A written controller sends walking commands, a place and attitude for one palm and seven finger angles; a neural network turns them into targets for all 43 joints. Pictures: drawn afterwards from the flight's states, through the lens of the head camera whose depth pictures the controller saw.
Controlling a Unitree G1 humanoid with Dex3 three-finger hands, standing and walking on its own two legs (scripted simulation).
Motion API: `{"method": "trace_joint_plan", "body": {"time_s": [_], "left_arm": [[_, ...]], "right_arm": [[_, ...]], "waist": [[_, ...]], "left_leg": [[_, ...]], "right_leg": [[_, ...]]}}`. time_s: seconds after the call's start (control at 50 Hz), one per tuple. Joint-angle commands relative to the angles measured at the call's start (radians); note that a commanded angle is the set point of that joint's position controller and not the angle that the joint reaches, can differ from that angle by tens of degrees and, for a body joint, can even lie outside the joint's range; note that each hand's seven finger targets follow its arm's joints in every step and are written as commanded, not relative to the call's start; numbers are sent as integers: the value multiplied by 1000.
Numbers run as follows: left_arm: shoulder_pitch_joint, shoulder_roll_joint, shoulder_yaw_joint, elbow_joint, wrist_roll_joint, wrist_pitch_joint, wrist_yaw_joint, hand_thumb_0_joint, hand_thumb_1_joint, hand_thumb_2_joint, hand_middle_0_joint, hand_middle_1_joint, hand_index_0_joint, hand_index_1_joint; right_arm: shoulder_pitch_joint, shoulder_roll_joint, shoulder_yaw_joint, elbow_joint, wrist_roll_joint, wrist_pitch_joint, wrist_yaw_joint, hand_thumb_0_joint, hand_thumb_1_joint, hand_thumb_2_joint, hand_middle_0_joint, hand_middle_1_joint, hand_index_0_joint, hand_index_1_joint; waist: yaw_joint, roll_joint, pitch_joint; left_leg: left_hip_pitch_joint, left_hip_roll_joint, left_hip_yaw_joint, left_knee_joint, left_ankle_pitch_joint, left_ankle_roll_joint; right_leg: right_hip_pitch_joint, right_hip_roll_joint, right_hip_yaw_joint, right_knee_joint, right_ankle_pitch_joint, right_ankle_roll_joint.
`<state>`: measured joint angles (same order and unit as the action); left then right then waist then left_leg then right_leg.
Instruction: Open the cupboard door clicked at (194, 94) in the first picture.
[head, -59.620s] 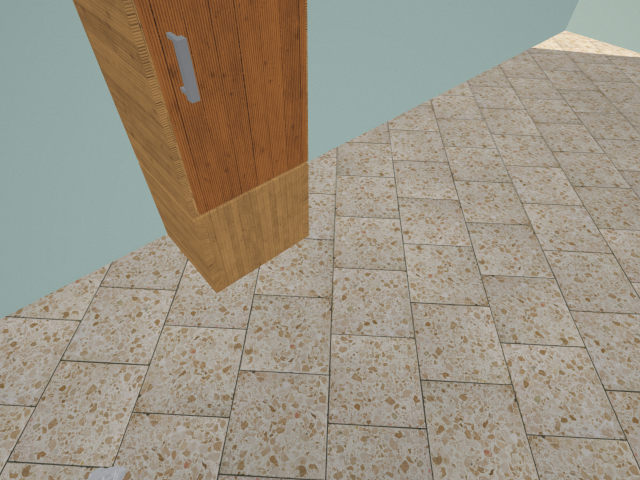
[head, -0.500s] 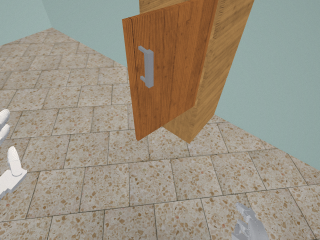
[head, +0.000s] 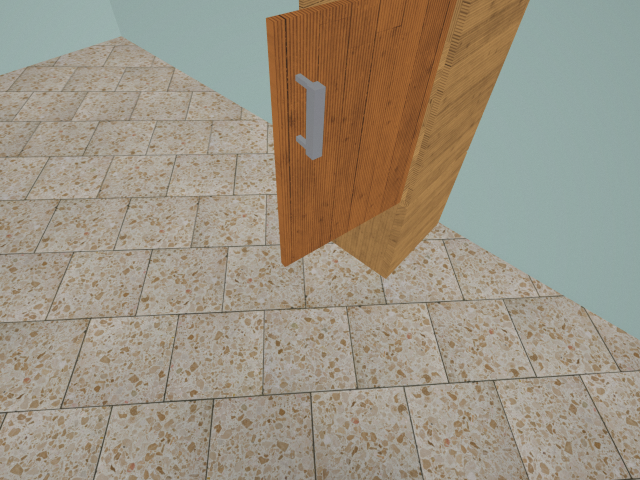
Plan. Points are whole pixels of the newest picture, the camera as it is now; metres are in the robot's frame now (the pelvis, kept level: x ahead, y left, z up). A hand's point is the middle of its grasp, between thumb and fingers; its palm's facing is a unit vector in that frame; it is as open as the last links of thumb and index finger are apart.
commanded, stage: let the arm hang, fingers relaxed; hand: left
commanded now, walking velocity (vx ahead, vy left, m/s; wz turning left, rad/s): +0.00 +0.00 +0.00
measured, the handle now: (307, 117) +0.65 +0.07 +0.09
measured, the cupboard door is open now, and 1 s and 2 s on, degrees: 78 78 78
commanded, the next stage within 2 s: look to check the result in 0.64 s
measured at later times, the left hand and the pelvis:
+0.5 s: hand out of the picture +0.00 +0.15 -0.18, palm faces +0.04 -0.99 -0.16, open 7.3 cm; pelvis +0.00 +0.00 +0.00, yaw -1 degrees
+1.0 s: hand out of the picture +0.01 +0.16 -0.17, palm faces +0.03 -0.98 -0.19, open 7.4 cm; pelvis +0.03 -0.01 +0.00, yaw -1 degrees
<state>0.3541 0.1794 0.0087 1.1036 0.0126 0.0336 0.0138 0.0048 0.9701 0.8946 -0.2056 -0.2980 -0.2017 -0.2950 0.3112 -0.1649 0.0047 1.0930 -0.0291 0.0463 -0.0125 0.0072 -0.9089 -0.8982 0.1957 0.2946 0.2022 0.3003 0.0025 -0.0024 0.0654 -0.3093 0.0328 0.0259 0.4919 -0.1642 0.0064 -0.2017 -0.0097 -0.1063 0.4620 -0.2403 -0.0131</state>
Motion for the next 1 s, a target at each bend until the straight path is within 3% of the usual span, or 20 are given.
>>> {"method": "trace_joint_plan", "body": {"time_s": [0.0,0.14,0.32,0.38,0.74,0.98], "left_arm": [[23,84,22,-15,-1,-35,13,0,900,900,-200,-300,-200,-300],[69,50,24,28,-1,-33,22,0,900,900,-200,-300,-200,-300],[65,29,32,18,2,-34,28,0,900,900,-200,-300,-200,-300],[53,28,35,10,3,-35,28,0,900,900,-200,-300,-200,-300],[13,47,33,17,-2,-43,23,0,900,900,-200,-300,-200,-300],[1,55,26,28,-3,-49,24,0,900,900,-200,-300,-200,-300]], "right_arm": [[35,-89,-29,-29,6,-25,-15,0,-900,-900,200,300,200,300],[81,-52,-27,12,5,-25,-18,0,-900,-900,200,300,200,300],[80,-19,-28,23,2,-28,-16,0,-900,-900,200,300,200,300],[76,-14,-30,21,1,-31,-16,0,-900,-900,200,300,200,300],[37,-42,-28,22,6,-39,-21,0,-900,-900,200,300,200,300],[1,-58,-24,35,8,-42,-23,0,-900,-900,200,300,200,300]], "waist": [[-14,33,-1],[-11,-6,26],[-8,-5,76],[-10,21,68],[-8,30,20],[-8,0,13]], "left_leg": [[40,59,-89,-126,-145,22],[36,58,-82,-136,-148,25],[12,48,-74,-138,-150,23],[23,50,-76,-142,-144,23],[84,60,-66,-136,-26,15],[127,67,-55,-128,66,12]], "right_leg": [[-72,-96,113,-142,-136,-37],[-90,-94,102,-131,-159,-33],[-119,-93,109,-128,-171,-30],[-121,-91,106,-121,-155,-29],[-44,-100,105,-133,-39,-30],[-12,-106,102,-149,36,-25]]}}
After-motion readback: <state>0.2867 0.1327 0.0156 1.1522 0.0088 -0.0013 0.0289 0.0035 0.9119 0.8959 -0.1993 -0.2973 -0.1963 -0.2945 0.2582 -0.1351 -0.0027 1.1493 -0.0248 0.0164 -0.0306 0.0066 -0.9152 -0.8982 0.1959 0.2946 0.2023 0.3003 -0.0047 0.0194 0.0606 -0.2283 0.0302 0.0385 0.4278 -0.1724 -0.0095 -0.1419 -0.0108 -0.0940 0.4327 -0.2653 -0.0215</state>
